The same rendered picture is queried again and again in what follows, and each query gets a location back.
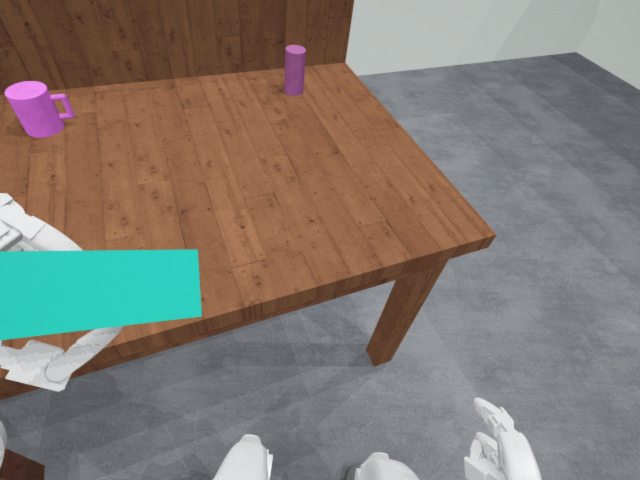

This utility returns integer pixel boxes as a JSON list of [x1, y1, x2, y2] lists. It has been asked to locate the left robot thigh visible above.
[[213, 441, 273, 480]]

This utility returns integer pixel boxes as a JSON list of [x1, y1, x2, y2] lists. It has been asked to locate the right robot shin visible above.
[[363, 452, 389, 464]]

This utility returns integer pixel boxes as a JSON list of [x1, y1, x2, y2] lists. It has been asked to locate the left robot hand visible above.
[[0, 193, 124, 392]]

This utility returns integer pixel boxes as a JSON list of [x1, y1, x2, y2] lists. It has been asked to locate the table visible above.
[[0, 0, 497, 480]]

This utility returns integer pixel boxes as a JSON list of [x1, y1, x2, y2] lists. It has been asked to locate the right robot hand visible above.
[[464, 398, 542, 480]]

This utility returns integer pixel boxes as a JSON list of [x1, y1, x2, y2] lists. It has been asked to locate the sponge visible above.
[[0, 249, 202, 340]]

